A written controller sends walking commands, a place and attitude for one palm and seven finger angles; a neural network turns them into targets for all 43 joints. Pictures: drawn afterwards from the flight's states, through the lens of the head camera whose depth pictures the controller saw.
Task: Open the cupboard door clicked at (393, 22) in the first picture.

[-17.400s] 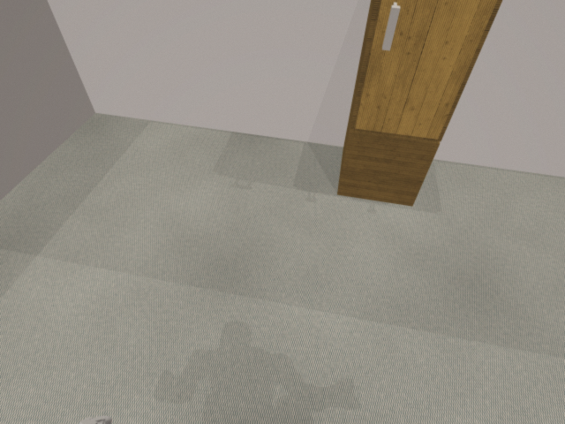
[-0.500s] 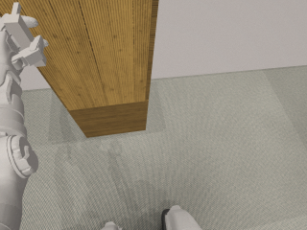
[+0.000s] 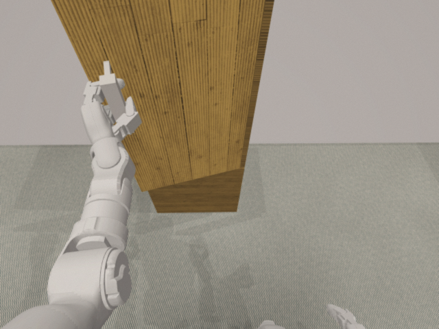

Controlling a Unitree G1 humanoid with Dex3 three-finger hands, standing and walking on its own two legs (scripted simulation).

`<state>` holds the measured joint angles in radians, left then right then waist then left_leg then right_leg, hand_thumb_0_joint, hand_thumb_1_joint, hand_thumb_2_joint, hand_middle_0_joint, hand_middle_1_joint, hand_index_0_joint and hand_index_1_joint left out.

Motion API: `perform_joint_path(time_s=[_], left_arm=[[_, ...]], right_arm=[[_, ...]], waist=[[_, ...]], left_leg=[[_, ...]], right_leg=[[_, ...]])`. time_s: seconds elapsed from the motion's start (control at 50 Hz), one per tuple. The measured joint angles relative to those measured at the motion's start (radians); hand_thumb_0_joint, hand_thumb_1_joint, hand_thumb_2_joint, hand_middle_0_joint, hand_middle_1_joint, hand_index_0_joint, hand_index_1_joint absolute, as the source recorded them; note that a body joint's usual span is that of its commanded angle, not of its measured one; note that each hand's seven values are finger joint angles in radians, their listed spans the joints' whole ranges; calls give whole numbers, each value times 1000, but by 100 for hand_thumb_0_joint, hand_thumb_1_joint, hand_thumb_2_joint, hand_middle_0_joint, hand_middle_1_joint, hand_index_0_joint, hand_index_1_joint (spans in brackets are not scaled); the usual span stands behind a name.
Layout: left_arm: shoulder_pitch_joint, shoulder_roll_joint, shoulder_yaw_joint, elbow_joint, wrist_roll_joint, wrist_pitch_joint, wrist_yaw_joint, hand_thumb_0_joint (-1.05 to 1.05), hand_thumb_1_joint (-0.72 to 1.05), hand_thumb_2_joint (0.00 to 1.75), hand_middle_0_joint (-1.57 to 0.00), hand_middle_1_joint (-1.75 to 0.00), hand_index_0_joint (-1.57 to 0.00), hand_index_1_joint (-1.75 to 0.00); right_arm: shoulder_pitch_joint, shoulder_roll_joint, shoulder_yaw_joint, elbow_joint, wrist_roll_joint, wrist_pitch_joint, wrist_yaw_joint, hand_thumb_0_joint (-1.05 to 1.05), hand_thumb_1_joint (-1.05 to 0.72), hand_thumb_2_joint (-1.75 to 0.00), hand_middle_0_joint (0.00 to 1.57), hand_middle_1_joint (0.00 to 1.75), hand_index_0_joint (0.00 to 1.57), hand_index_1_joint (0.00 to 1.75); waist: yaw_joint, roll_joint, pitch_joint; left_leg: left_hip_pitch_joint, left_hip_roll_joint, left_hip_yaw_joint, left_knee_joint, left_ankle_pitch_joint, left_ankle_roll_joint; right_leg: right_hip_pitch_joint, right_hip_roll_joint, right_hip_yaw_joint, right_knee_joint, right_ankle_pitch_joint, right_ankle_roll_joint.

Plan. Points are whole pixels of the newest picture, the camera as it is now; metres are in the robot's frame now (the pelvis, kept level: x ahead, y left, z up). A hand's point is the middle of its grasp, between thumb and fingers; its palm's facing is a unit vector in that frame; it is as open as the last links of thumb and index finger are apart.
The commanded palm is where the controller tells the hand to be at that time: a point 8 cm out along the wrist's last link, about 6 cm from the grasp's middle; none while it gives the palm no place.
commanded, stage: pull the door open along its arc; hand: left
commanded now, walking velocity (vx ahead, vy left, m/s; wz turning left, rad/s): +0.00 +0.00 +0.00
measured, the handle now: (117, 98) +0.52 +0.20 +0.10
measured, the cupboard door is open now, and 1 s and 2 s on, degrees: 15 54 51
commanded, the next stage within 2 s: open thumb and fingers to let go in 0.88 s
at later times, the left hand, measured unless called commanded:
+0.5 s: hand (141, 127) +0.45 +0.14 +0.11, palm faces +0.43 -0.90 +0.02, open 6.0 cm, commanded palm +0.37 +0.16 +0.10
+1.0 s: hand (208, 179) +0.33 +0.02 +0.11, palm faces +0.29 -0.95 -0.07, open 6.4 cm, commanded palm +0.29 +0.06 +0.10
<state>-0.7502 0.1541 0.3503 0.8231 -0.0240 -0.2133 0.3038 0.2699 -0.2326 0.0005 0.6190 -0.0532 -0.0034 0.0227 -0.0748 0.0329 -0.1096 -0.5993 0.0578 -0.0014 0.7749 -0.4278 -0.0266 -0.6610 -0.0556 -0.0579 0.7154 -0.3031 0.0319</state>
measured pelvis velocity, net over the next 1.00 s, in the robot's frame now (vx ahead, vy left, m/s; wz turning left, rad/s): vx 0.02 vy -0.02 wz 0.03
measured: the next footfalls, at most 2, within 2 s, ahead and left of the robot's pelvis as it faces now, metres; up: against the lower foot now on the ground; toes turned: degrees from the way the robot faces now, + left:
none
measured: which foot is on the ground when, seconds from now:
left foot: down 0.00-1.00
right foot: down 0.00-1.00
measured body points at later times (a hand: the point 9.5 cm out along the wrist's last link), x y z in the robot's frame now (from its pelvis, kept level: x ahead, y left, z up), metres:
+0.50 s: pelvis +0.00 -0.01 +0.01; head +0.06 -0.02 +0.46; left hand +0.42 +0.19 +0.11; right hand +0.00 -0.26 -0.12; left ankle -0.04 +0.13 -0.71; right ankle +0.02 -0.14 -0.71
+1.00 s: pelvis +0.02 -0.02 +0.01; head +0.03 -0.04 +0.46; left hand +0.31 +0.07 +0.12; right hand +0.25 -0.20 -0.06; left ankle -0.04 +0.13 -0.71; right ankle +0.02 -0.14 -0.71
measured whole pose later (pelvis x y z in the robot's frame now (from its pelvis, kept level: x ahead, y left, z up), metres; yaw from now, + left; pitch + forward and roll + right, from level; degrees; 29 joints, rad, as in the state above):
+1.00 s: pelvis +0.02 -0.02 +0.01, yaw +2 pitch +3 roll -1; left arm -0.10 -0.11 -0.33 0.09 0.05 0.09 0.62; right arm 0.03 -0.14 0.02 0.59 -0.06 0.06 0.03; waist 0.02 0.06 -0.05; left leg -0.29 0.07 -0.03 0.63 -0.40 -0.06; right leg -0.36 -0.05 -0.09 0.64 -0.33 0.00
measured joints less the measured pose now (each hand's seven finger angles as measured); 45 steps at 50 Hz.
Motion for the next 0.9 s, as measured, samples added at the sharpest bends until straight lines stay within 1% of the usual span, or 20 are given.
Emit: perform_joint_path(time_s=[0.02,0.04,0.06,0.1,0.14,0.24,0.32,0.4,0.48,0.54,0.6,0.68,0.76,0.82,0.86,0.9], left_arm=[[-17,-6,-4,19,30,0,55,-1,65,79,-36,-133,-37,-133],[-31,-8,-10,37,56,-3,96,-1,67,81,-36,-132,-37,-134],[-42,-9,-13,55,71,-9,126,-1,69,82,-35,-132,-37,-134],[-58,-6,-9,86,80,-24,157,-1,69,82,-35,-133,-35,-134],[-68,4,-6,116,81,-44,159,-1,69,82,-34,-133,-34,-134],[-75,32,1,167,73,-96,124,-1,70,81,-35,-134,-32,-134],[-39,44,2,142,53,-112,96,-1,70,79,-36,-134,-33,-135],[39,25,-10,59,28,-110,88,-1,70,77,-36,-134,-34,-134],[154,-27,-48,-79,8,-90,102,0,70,74,-35,-134,-34,-134],[262,-80,-103,-209,2,-60,122,0,68,72,-34,-135,-34,-133],[368,-137,-179,-337,6,-25,142,0,66,70,-33,-135,-33,-133],[478,-217,-296,-476,31,36,185,1,65,69,-33,-135,-33,-132],[571,-292,-421,-590,71,109,232,1,64,68,-32,-134,-33,-133],[627,-284,-547,-658,95,161,261,2,64,69,-32,-133,-33,-133],[655,-273,-610,-699,96,195,272,2,63,69,-33,-133,-33,-133],[674,-261,-656,-735,92,234,277,2,63,68,-33,-132,-34,-134]], right_arm=[[-8,6,0,4,-9,-5,3,1,-91,-90,20,30,20,29],[-12,12,-1,9,-16,-9,4,1,-91,-90,20,30,20,29],[-14,18,0,13,-21,-13,4,1,-91,-90,20,30,20,29],[-9,28,0,25,-26,-19,0,1,-91,-90,20,30,20,29],[6,34,0,40,-29,-22,-5,1,-91,-90,20,30,20,29],[63,28,-3,81,-31,-23,-12,1,-91,-90,20,30,20,29],[112,12,-15,101,-27,-18,-9,1,-91,-90,20,30,20,29],[149,-3,-30,110,-18,-17,-5,1,-91,-90,20,30,20,29],[161,-11,-43,107,-11,-23,2,1,-91,-90,20,30,20,29],[149,-10,-48,96,-5,-31,7,1,-91,-90,20,30,20,29],[116,-3,-47,81,-2,-38,8,1,-91,-90,20,30,20,29],[42,10,-38,54,-5,-40,2,1,-91,-90,20,30,20,29],[-44,29,-29,17,-12,-33,0,1,-91,-90,20,30,20,29],[-111,49,-21,-12,-15,-19,6,1,-91,-90,20,30,20,29],[-151,64,-13,-29,-11,-5,13,1,-91,-90,20,30,20,29],[-184,76,-3,-42,-7,13,20,1,-91,-90,20,30,20,29]], waist=[[-3,0,-3],[-5,-1,-5],[-8,-2,-6],[-11,-3,-6],[-15,-4,-4],[-21,-3,4],[-24,3,10],[-21,10,10],[-10,16,8],[3,20,7],[19,23,10],[46,22,21],[75,21,30],[85,19,36],[89,20,42],[89,22,47]], left_leg=[[-7,-1,-1,4,1,0],[-13,-2,-1,6,2,-1],[-16,-2,-1,7,4,-1],[-19,-1,0,7,6,-3],[-18,0,0,5,9,-4],[-13,4,0,-1,15,-7],[3,8,10,-17,20,-8],[33,13,22,-42,25,-8],[78,17,33,-73,30,-8],[119,18,39,-100,34,-8],[163,15,40,-123,37,-8],[213,8,34,-143,40,-8],[250,1,23,-153,39,-9],[270,0,14,-152,35,-13],[284,3,7,-150,30,-17],[298,7,0,-150,27,-21]], right_leg=[[-7,-1,-1,5,0,-1],[-14,-2,-1,10,0,-2],[-19,-2,0,13,0,-3],[-23,-1,1,15,2,-5],[-23,0,1,15,4,-6],[-19,4,2,9,10,-10],[-9,10,10,-6,18,-11],[15,17,20,-29,27,-11],[54,22,29,-57,34,-11],[92,24,32,-80,37,-10],[133,22,32,-96,36,-9],[182,14,25,-103,27,-8],[218,6,15,-99,13,-9],[239,4,5,-90,1,-12],[255,6,-2,-86,-7,-16],[271,9,-9,-85,-13,-20]])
